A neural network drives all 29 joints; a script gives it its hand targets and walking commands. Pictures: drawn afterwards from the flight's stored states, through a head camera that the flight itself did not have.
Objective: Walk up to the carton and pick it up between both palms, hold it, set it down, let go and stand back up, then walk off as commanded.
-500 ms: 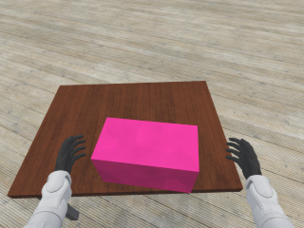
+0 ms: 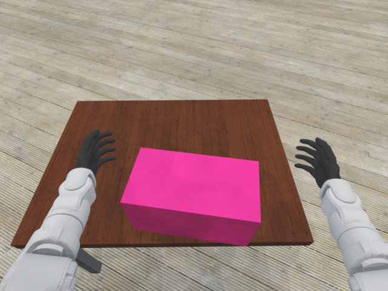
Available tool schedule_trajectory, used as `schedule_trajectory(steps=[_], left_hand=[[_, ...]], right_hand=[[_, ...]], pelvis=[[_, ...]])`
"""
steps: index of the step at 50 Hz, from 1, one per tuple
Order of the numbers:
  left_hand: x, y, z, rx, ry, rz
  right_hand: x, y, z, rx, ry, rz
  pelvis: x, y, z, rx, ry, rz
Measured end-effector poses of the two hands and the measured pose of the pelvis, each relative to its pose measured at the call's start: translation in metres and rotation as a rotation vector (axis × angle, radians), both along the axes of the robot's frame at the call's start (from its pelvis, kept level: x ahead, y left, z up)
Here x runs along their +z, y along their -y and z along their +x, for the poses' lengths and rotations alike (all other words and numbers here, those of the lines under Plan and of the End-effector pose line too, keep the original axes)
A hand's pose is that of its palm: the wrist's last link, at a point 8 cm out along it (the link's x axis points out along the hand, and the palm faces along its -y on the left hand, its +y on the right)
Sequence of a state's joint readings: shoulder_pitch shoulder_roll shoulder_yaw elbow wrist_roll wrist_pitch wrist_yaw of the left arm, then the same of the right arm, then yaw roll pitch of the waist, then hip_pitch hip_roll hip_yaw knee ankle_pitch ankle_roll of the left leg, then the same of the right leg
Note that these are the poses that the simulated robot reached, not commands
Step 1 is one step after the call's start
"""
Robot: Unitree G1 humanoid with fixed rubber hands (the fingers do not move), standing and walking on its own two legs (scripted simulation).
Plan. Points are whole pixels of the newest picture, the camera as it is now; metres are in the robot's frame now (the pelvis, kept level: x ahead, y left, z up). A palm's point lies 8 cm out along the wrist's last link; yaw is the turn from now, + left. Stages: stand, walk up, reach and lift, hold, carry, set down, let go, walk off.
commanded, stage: reach and lift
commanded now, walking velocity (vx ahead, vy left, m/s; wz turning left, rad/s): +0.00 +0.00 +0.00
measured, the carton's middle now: (193, 197) +0.39 +0.02 -0.12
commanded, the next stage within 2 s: none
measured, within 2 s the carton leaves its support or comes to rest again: neither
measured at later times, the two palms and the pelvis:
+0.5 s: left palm (104, 181) +0.38 +0.23 -0.02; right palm (310, 180) +0.38 -0.26 -0.01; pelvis -0.01 -0.01 -0.03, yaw +0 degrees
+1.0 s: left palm (116, 198) +0.37 +0.22 -0.10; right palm (298, 201) +0.37 -0.25 -0.10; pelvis -0.03 -0.02 -0.08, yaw +1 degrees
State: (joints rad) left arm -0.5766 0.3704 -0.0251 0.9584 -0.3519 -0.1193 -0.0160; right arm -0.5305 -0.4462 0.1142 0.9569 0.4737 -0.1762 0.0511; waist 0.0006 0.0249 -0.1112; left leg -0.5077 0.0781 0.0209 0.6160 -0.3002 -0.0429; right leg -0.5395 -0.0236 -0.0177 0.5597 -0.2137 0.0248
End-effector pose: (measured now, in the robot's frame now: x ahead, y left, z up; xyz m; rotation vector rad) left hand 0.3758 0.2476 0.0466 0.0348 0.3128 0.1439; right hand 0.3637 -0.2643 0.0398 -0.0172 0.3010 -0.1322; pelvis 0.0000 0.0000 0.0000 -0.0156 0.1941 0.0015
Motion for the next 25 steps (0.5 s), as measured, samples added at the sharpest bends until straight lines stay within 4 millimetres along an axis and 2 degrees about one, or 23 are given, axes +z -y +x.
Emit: schedule_trajectory(steps=[7,14,19,25], left_hand=[[0.006,-0.001,0.013,0.002,0.000,0.010],[-0.002,0.002,0.017,-0.001,-0.019,0.016],[-0.027,0.006,0.011,0.002,-0.051,0.020],[-0.068,0.015,0.002,0.006,-0.072,0.032]], right_hand=[[0.013,0.004,0.013,-0.011,0.010,-0.004],[0.010,0.004,0.022,0.000,-0.011,-0.014],[-0.010,0.000,0.022,0.018,-0.040,-0.030],[-0.053,-0.009,0.019,0.020,-0.069,-0.027]], pelvis=[[-0.001,-0.001,0.000,-0.003,-0.034,-0.004],[-0.003,0.001,-0.003,-0.008,-0.075,0.000],[-0.010,0.004,-0.006,-0.010,-0.110,0.007],[-0.027,0.009,-0.015,-0.009,-0.182,0.012]])
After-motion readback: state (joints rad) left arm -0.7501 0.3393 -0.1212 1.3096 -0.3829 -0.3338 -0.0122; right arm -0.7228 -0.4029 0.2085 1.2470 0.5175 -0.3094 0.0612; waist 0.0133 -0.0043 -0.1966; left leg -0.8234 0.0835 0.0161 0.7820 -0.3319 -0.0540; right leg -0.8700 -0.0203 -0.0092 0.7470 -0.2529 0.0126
